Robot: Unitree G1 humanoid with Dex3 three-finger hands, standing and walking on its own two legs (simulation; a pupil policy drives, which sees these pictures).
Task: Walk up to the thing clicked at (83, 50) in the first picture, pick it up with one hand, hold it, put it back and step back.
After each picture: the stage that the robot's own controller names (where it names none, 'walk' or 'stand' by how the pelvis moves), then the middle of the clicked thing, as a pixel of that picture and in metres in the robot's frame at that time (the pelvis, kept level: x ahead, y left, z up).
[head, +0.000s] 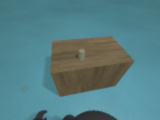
stand; (81, 55) +0.67 +0.11 -0.09
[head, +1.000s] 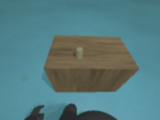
rise first; (79, 53) +0.62 +0.15 -0.06
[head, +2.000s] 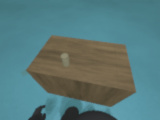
stand; (65, 60) +0.49 +0.24 -0.06
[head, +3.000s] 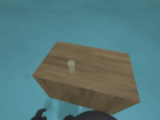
stand; (71, 67) +0.47 +0.18 -0.09
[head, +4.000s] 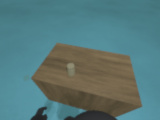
stand; (71, 69) +0.45 +0.18 -0.09
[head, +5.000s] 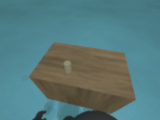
stand; (67, 67) +0.47 +0.21 -0.09
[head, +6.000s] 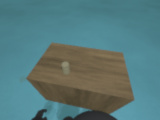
stand; (65, 68) +0.46 +0.23 -0.09
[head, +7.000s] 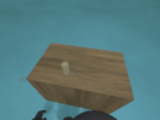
rise first; (65, 68) +0.46 +0.23 -0.09
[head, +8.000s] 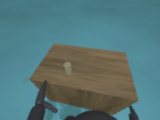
rise first; (68, 68) +0.45 +0.23 -0.09
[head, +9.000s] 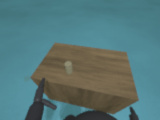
go down; (68, 67) +0.46 +0.23 -0.09
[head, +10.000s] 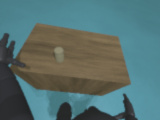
go down; (59, 55) +0.49 +0.21 -0.04
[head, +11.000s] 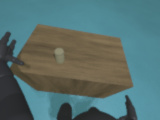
go down; (59, 56) +0.48 +0.21 -0.03
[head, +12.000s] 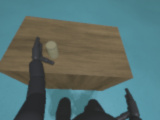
close in; (52, 50) +0.49 +0.23 +0.01
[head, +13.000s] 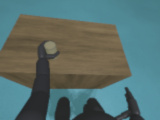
lift; (51, 51) +0.48 +0.21 +0.01
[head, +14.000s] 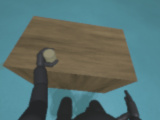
lift; (51, 58) +0.42 +0.24 +0.01
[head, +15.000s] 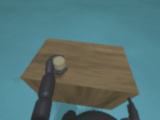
lift; (60, 66) +0.34 +0.20 +0.10
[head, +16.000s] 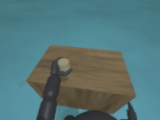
hold; (64, 68) +0.33 +0.17 +0.11
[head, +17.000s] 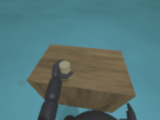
hold; (65, 70) +0.33 +0.17 +0.09
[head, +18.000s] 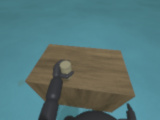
hold; (66, 70) +0.33 +0.16 +0.08
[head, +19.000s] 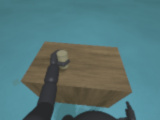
crouch; (63, 59) +0.41 +0.19 +0.09
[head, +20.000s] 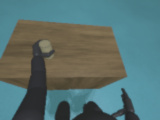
lower; (47, 50) +0.49 +0.23 +0.01
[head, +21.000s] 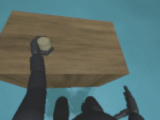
lower; (45, 47) +0.50 +0.23 +0.02
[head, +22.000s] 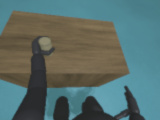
lower; (46, 47) +0.50 +0.23 +0.02
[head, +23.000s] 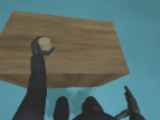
lower; (46, 47) +0.50 +0.23 +0.02
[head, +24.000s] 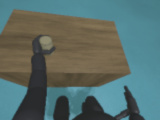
loosen; (47, 46) +0.50 +0.23 +0.02
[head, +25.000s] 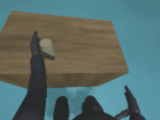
withdraw; (47, 48) +0.49 +0.22 +0.02
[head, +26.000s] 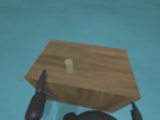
sink last; (69, 66) +0.45 +0.20 -0.05
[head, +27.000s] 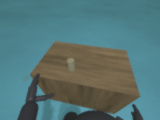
stand; (71, 64) +0.49 +0.20 -0.05
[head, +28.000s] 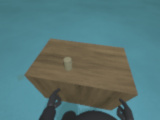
stand; (68, 64) +0.47 +0.21 -0.05
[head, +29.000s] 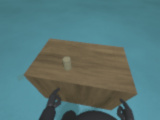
stand; (67, 63) +0.48 +0.21 -0.05
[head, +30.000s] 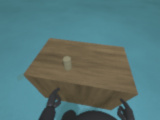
stand; (67, 63) +0.47 +0.21 -0.04
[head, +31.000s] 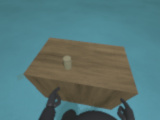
stand; (67, 62) +0.48 +0.21 -0.04
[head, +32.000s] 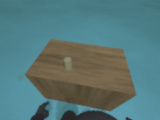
stand; (68, 64) +0.48 +0.20 -0.05
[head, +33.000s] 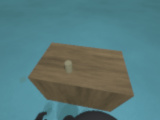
walk; (68, 66) +0.48 +0.21 -0.09
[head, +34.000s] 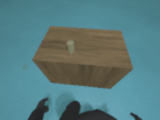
walk; (70, 47) +0.62 +0.21 -0.07
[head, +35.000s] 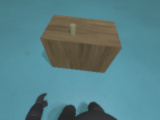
walk; (72, 29) +0.91 +0.24 -0.07
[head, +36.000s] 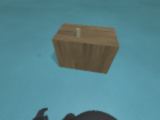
stand; (78, 32) +1.09 +0.24 -0.08
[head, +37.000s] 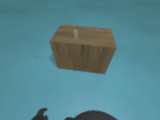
stand; (75, 34) +1.07 +0.25 -0.09
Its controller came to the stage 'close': yes
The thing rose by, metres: 0.21
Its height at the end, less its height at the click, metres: +0.00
